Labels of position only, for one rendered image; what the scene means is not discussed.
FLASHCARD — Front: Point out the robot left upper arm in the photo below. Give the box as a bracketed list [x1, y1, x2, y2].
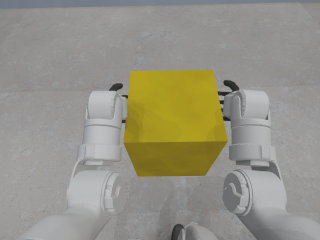
[15, 170, 126, 240]

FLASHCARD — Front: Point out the robot right upper arm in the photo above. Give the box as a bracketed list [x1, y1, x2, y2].
[222, 169, 320, 240]

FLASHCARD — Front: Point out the robot left hand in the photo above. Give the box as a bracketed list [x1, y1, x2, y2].
[109, 83, 128, 123]

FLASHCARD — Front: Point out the robot right thigh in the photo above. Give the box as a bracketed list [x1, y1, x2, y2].
[179, 225, 218, 240]

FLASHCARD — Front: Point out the robot right hand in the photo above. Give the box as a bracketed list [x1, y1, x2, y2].
[218, 80, 240, 121]

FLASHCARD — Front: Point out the robot right forearm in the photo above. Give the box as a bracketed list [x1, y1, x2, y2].
[222, 89, 287, 200]

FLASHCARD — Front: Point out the robot right shin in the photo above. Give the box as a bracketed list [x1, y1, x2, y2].
[177, 222, 198, 240]

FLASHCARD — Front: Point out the robot left forearm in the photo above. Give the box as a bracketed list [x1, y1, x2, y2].
[66, 90, 128, 205]

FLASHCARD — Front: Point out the carton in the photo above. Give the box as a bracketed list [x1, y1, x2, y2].
[123, 70, 228, 177]

